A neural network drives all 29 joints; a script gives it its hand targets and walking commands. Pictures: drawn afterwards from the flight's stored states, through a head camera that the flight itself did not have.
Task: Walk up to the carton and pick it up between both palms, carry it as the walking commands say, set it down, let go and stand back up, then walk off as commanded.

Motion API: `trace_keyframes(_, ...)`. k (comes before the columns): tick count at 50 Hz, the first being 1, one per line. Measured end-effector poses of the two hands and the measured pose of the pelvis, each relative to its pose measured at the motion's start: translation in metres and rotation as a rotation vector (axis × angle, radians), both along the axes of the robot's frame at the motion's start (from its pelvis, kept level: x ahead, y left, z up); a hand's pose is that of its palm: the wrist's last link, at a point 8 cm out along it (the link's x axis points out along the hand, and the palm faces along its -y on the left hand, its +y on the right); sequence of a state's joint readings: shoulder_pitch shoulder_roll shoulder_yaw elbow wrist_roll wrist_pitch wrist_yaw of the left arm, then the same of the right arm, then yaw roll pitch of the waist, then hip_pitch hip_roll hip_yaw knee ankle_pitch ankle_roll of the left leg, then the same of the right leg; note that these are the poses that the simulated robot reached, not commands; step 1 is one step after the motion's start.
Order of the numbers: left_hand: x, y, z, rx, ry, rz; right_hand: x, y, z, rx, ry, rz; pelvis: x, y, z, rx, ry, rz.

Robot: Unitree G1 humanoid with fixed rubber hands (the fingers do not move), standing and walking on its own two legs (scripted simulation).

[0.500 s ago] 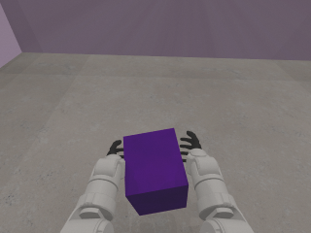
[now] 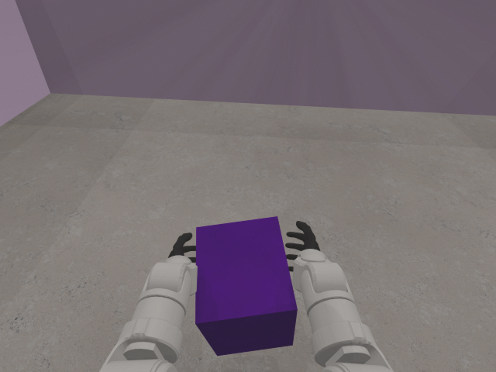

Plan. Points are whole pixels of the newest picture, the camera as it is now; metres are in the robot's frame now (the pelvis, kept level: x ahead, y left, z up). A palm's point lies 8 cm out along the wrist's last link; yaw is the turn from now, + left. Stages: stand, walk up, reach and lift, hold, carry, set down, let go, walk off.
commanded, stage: reach and lift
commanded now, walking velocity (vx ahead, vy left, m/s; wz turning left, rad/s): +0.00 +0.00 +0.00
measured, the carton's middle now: (246, 288) +0.32 +0.00 -0.03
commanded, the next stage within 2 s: hold in 0.12 s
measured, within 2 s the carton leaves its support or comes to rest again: neither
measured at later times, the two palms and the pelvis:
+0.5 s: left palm (180, 277) +0.29 +0.11 +0.04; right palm (315, 265) +0.30 -0.12 +0.06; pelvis +0.00 +0.00 +0.00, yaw -1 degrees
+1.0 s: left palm (172, 290) +0.26 +0.12 +0.05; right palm (318, 284) +0.26 -0.11 +0.07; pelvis -0.06 +0.01 -0.02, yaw -4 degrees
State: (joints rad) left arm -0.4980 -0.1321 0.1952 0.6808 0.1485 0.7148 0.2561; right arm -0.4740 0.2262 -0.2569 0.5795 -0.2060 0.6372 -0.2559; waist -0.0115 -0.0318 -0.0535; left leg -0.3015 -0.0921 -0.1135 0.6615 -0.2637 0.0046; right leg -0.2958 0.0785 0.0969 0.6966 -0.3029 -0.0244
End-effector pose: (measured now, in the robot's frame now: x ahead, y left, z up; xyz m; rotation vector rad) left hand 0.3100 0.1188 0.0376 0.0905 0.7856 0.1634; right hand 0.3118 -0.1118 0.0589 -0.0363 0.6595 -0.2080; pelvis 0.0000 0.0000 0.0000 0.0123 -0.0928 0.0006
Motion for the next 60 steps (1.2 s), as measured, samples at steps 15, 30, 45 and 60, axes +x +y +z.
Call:
trace_keyframes(15,-0.008,-0.007,0.002,0.006,0.003,0.011,-0.004,-0.006,0.002,-0.010,0.013,0.011,0.008,0.000,0.004,-0.002,-0.023,-0.004)
trace_keyframes(30,-0.021,-0.008,0.002,0.004,-0.001,0.022,-0.017,-0.007,0.001,-0.001,0.013,0.000,-0.001,0.005,0.003,-0.001,-0.046,-0.014)
trace_keyframes(45,-0.028,-0.001,0.016,0.020,-0.003,-0.015,-0.032,0.001,0.012,-0.019,0.021,-0.020,-0.042,0.014,-0.010,-0.015,0.065,-0.050)
trace_keyframes(60,-0.122,-0.027,-0.004,-0.023,0.122,0.011,-0.129,-0.025,-0.007,0.046,0.132,-0.096,-0.118,0.004,-0.026,0.005,0.064,-0.071)
